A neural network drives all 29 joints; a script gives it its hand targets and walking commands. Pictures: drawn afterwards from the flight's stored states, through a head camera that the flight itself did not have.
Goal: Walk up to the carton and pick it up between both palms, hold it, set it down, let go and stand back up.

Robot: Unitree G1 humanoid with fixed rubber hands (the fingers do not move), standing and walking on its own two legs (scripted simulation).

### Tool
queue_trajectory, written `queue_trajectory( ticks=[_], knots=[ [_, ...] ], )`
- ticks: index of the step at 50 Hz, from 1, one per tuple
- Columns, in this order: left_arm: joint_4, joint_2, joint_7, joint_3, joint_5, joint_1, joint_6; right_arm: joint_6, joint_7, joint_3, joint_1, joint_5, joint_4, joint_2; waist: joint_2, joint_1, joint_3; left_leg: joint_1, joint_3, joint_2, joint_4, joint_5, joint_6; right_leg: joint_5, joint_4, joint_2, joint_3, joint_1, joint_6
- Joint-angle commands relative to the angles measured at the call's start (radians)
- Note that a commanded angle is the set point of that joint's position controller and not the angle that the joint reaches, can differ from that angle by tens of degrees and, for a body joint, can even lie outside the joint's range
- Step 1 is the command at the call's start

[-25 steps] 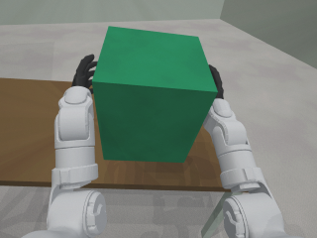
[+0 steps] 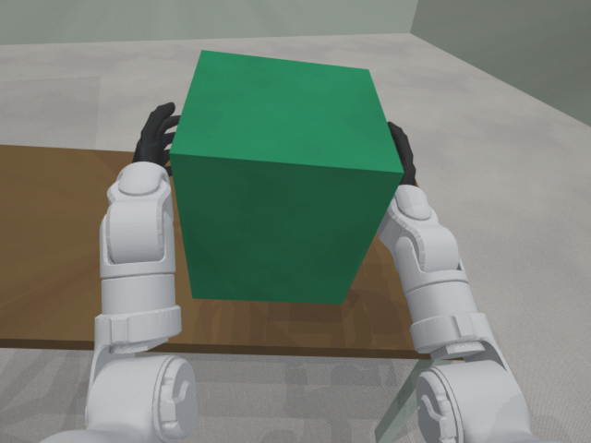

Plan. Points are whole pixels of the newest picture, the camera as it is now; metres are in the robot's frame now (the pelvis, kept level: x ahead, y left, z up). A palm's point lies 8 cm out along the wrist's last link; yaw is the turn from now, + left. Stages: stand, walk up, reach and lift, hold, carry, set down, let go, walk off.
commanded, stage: hold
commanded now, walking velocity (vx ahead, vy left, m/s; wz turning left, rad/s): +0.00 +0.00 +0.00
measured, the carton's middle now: (277, 187) +0.39 +0.00 +0.19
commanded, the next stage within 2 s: none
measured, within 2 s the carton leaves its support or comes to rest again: neither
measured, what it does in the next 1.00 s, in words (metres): stands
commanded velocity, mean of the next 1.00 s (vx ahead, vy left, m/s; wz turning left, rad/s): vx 0.00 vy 0.00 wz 0.00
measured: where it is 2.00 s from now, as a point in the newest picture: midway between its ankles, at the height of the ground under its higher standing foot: outside the picture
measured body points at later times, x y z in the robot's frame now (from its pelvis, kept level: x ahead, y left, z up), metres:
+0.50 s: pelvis +0.00 +0.00 +0.00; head -0.05 +0.02 +0.45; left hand +0.38 +0.15 +0.23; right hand +0.37 -0.15 +0.22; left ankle +0.01 +0.11 -0.75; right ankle +0.03 -0.11 -0.75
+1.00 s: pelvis +0.00 +0.00 +0.00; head -0.05 +0.02 +0.45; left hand +0.38 +0.15 +0.23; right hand +0.37 -0.15 +0.21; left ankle +0.01 +0.11 -0.75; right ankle +0.03 -0.11 -0.75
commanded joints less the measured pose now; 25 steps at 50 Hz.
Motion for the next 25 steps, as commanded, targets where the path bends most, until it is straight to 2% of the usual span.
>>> queue_trajectory(
  ticks=[1,2,4,5,9,10,12,13,16,17,19,20,22,23,25],
  knots=[
    [-0.091,-0.528,-0.132,-0.465,-0.164,-0.583,-0.063,-0.07,0.112,0.395,-0.781,0.089,-0.355,0.536,0.06,-0.009,-0.459,0.015,0.018,-0.042,-0.021,0.317,-0.04,0.203,0.012,0.057,0.011,0.214,0.049],
    [-0.08,-0.518,-0.132,-0.468,-0.165,-0.582,-0.06,-0.069,0.111,0.388,-0.792,0.088,-0.356,0.522,0.051,-0.012,-0.458,0.017,0.018,-0.038,-0.025,0.298,-0.04,0.185,0.007,0.061,0.01,0.204,0.049],
    [-0.111,-0.516,-0.134,-0.473,-0.166,-0.561,-0.059,-0.063,0.105,0.408,-0.748,0.097,-0.366,0.538,0.046,-0.017,-0.455,0.018,0.02,-0.044,-0.018,0.333,-0.039,0.233,0.012,0.058,0.015,0.222,0.053],
    [-0.135,-0.512,-0.134,-0.475,-0.167,-0.57,-0.058,-0.061,0.103,0.409,-0.743,0.099,-0.367,0.534,0.066,-0.015,-0.458,0.012,0.019,-0.046,-0.014,0.339,-0.041,0.24,0.018,0.053,0.015,0.226,0.055],
    [-0.147,-0.51,-0.131,-0.488,-0.171,-0.589,-0.058,-0.054,0.108,0.404,-0.736,0.102,-0.36,0.535,0.082,-0.017,-0.447,0.01,0.018,-0.044,-0.021,0.319,-0.045,0.206,0.017,0.054,0.016,0.203,0.051],
    [-0.131,-0.502,-0.131,-0.465,-0.157,-0.598,-0.055,-0.049,0.111,0.401,-0.744,0.092,-0.335,0.532,0.075,-0.004,-0.42,-0.009,0.021,-0.043,-0.034,0.28,-0.039,0.16,0.009,0.052,0.012,0.199,0.049],
    [-0.117,-0.506,-0.133,-0.473,-0.161,-0.623,-0.056,-0.051,0.119,0.367,-0.746,0.073,-0.315,0.527,0.088,-0.02,-0.407,-0.028,0.021,-0.035,-0.056,0.203,-0.037,0.098,0.007,0.049,0.013,0.181,0.047],
    [-0.094,-0.51,-0.133,-0.46,-0.161,-0.638,-0.056,-0.061,0.124,0.369,-0.8,0.068,-0.338,0.545,0.072,0.003,-0.411,-0.053,0.027,-0.037,-0.066,0.164,-0.024,0.074,0.004,0.046,0.013,0.183,0.048],
    [-0.119,-0.521,-0.126,-0.487,-0.173,-0.63,-0.064,-0.068,0.121,0.383,-0.798,0.084,-0.354,0.548,0.089,-0.008,-0.474,-0.012,0.025,-0.037,-0.038,0.257,-0.036,0.158,0.02,0.052,0.016,0.205,0.047],
    [-0.075,-0.507,-0.125,-0.46,-0.158,-0.603,-0.056,-0.061,0.121,0.385,-0.793,0.082,-0.322,0.535,0.072,0.004,-0.441,-0.014,0.025,-0.039,-0.038,0.257,-0.031,0.155,0.011,0.053,0.016,0.2,0.047],
    [-0.058,-0.519,-0.127,-0.449,-0.155,-0.612,-0.056,-0.064,0.121,0.37,-0.818,0.068,-0.329,0.539,0.058,0.005,-0.436,-0.044,0.025,-0.036,-0.056,0.19,-0.021,0.107,0.008,0.052,0.016,0.193,0.048],
    [-0.102,-0.52,-0.126,-0.458,-0.164,-0.615,-0.061,-0.062,0.121,0.38,-0.789,0.073,-0.327,0.554,0.054,0.001,-0.458,-0.04,0.028,-0.04,-0.053,0.219,-0.022,0.147,0.017,0.053,0.016,0.22,0.051],
    [-0.089,-0.507,-0.13,-0.454,-0.155,-0.602,-0.058,-0.056,0.114,0.381,-0.755,0.076,-0.31,0.542,0.065,-0.01,-0.447,-0.016,0.026,-0.044,-0.038,0.259,-0.03,0.195,0.015,0.046,0.022,0.226,0.053],
    [-0.092,-0.508,-0.134,-0.454,-0.156,-0.595,-0.054,-0.054,0.113,0.371,-0.743,0.076,-0.3,0.528,0.077,-0.02,-0.439,-0.012,0.026,-0.041,-0.042,0.251,-0.037,0.18,0.012,0.046,0.019,0.214,0.049],
    [-0.056,-0.501,-0.142,-0.43,-0.147,-0.597,-0.05,-0.053,0.114,0.359,-0.782,0.063,-0.31,0.537,0.052,-0.005,-0.413,-0.053,0.029,-0.044,-0.057,0.181,-0.022,0.128,0.005,0.043,0.016,0.21,0.053]
  ],
)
